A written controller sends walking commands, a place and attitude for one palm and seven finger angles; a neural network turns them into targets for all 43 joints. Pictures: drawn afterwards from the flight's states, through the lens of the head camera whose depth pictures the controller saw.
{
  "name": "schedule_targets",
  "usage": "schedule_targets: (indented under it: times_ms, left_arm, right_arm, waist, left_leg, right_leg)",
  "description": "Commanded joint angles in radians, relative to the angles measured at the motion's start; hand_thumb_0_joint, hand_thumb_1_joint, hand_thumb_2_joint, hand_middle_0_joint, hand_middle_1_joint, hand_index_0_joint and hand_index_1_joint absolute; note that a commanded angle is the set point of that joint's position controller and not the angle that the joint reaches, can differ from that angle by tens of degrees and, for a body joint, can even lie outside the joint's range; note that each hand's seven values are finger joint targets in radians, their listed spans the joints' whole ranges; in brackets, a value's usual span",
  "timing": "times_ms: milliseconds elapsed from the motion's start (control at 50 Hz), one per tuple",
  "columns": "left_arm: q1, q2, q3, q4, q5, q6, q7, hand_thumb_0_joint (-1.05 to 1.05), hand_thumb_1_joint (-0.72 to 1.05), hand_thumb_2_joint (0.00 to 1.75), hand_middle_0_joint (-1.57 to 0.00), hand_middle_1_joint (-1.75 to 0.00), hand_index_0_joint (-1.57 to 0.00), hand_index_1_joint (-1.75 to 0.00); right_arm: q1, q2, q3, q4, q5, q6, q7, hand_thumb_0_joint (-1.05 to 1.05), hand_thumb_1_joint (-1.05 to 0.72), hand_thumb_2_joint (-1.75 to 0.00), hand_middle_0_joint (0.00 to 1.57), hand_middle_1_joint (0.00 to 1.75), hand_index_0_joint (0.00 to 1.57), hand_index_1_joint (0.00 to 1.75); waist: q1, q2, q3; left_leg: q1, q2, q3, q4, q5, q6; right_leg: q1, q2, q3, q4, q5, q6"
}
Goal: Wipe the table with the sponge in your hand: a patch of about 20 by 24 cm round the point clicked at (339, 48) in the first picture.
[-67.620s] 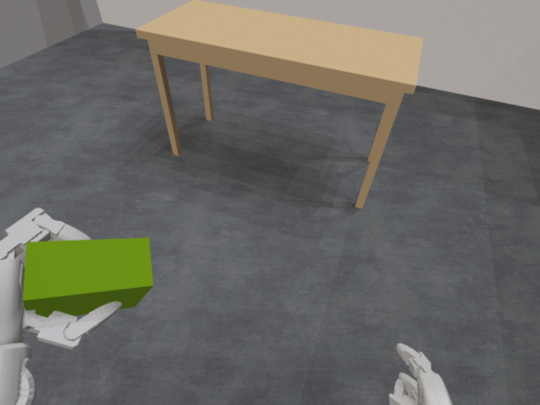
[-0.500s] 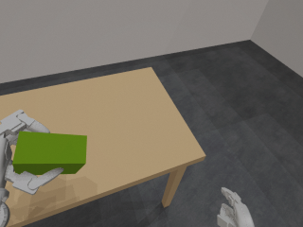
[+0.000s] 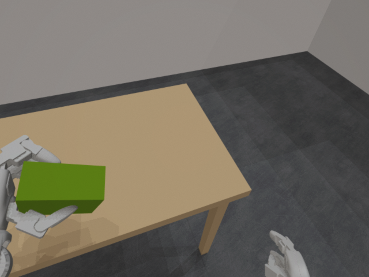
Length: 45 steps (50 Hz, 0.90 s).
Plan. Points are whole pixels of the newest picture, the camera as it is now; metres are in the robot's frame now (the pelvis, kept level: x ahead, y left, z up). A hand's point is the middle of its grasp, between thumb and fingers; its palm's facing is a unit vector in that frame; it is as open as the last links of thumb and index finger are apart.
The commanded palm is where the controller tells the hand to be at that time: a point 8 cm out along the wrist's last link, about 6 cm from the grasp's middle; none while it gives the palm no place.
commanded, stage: shuffle to correct the standing spot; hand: left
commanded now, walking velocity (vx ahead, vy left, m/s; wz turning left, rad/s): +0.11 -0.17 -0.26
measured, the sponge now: (74, 191) +0.23 +0.21 +0.13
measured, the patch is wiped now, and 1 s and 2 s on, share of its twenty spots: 0.00 0.00 0.00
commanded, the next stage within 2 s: none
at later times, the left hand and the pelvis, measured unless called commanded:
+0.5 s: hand (48, 183) +0.23 +0.24 +0.16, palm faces +0.28 -0.86 -0.42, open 9.9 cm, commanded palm +0.17 +0.28 +0.18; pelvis +0.01 +0.00 +0.00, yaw -1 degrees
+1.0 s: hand (42, 185) +0.22 +0.24 +0.16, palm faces +0.29 -0.87 -0.40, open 9.9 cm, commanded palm +0.16 +0.28 +0.18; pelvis +0.00 +0.00 +0.00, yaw +0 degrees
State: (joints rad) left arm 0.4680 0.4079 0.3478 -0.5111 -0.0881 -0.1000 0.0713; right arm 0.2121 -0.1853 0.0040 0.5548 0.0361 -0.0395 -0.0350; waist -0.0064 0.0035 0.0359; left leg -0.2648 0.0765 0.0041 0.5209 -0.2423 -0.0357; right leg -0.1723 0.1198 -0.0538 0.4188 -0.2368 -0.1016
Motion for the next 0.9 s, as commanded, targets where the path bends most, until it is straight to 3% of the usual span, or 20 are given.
schedule_targets:
  times_ms: [0, 140, 320, 480, 640, 660, 740, 880]
  left_arm:
    - [-0.071, 0.166, 0.131, -0.213, -0.014, -0.072, 0.020, 0.00, 0.10, 1.30, -1.20, -1.60, -1.20, -1.60]
    - [-0.099, 0.166, 0.129, -0.220, -0.014, -0.070, 0.021, 0.00, 0.10, 1.30, -1.20, -1.60, -1.20, -1.60]
    - [-0.057, 0.178, 0.148, -0.225, -0.016, -0.077, 0.029, 0.00, 0.10, 1.30, -1.20, -1.60, -1.20, -1.60]
    - [-0.051, 0.166, 0.134, -0.215, -0.016, -0.072, 0.026, 0.00, 0.10, 1.30, -1.20, -1.60, -1.20, -1.60]
    - [-0.076, 0.168, 0.128, -0.227, -0.013, -0.069, 0.029, 0.00, 0.10, 1.30, -1.20, -1.60, -1.20, -1.60]
    - [-0.076, 0.173, 0.125, -0.229, -0.017, -0.068, 0.028, 0.00, 0.10, 1.30, -1.20, -1.60, -1.20, -1.60]
    - [-0.081, 0.168, 0.130, -0.218, -0.015, -0.068, 0.029, 0.00, 0.10, 1.30, -1.20, -1.60, -1.20, -1.60]
    - [-0.063, 0.167, 0.128, -0.215, -0.017, -0.065, 0.024, 0.00, 0.10, 1.30, -1.20, -1.60, -1.20, -1.60]
  right_arm:
    - [-0.084, -0.135, -0.054, -0.166, 0.000, -0.051, -0.009, 0.00, -0.90, -0.90, 0.20, 0.30, 0.20, 0.30]
    - [-0.088, -0.130, -0.053, -0.166, 0.001, -0.051, -0.006, 0.00, -0.90, -0.90, 0.20, 0.30, 0.20, 0.30]
    - [-0.092, -0.127, -0.047, -0.166, 0.001, -0.046, -0.009, 0.00, -0.90, -0.90, 0.20, 0.30, 0.20, 0.30]
    - [-0.087, -0.132, -0.052, -0.160, 0.003, -0.049, -0.011, 0.00, -0.90, -0.90, 0.20, 0.30, 0.20, 0.30]
    - [-0.092, -0.129, -0.050, -0.159, 0.003, -0.044, -0.010, 0.00, -0.90, -0.90, 0.20, 0.30, 0.20, 0.30]
    - [-0.097, -0.129, -0.047, -0.156, 0.006, -0.044, -0.011, 0.00, -0.90, -0.90, 0.20, 0.30, 0.20, 0.30]
    - [-0.095, -0.126, -0.046, -0.159, 0.002, -0.040, -0.010, 0.00, -0.90, -0.90, 0.20, 0.30, 0.20, 0.30]
    - [-0.094, -0.127, -0.047, -0.163, 0.002, -0.044, -0.011, 0.00, -0.90, -0.90, 0.20, 0.30, 0.20, 0.30]
  waist:
    - [-0.003, 0.053, -0.132]
    - [-0.005, 0.046, -0.135]
    - [-0.005, 0.071, -0.114]
    - [-0.007, 0.055, -0.151]
    - [-0.004, 0.055, -0.144]
    - [-0.007, 0.080, -0.131]
    - [-0.005, 0.079, -0.115]
    - [-0.005, 0.082, -0.148]
  left_leg:
    - [0.095, 0.077, -0.083, -0.042, 0.096, 0.082]
    - [0.094, 0.050, -0.049, -0.001, 0.064, 0.079]
    - [0.071, 0.050, -0.062, -0.028, 0.055, 0.081]
    - [0.121, 0.056, -0.060, -0.016, 0.203, 0.083]
    - [0.117, 0.059, -0.067, -0.020, 0.187, 0.083]
    - [0.126, 0.058, -0.073, -0.037, 0.174, 0.083]
    - [0.092, 0.060, -0.077, -0.045, 0.085, 0.084]
    - [0.132, 0.080, -0.088, -0.052, 0.194, 0.087]
  right_leg:
    - [-0.045, -0.153, 0.156, -0.074, 0.172, 0.049]
    - [-0.051, -0.175, 0.191, -0.086, 0.187, 0.050]
    - [-0.034, -0.167, 0.173, -0.091, 0.165, 0.056]
    - [-0.004, -0.166, 0.151, -0.058, 0.299, 0.060]
    - [0.002, -0.167, 0.150, -0.073, 0.268, 0.059]
    - [-0.022, -0.163, 0.151, -0.074, 0.250, 0.052]
    - [-0.020, -0.163, 0.157, -0.096, 0.183, 0.059]
    - [-0.009, -0.153, 0.132, -0.073, 0.237, 0.062]
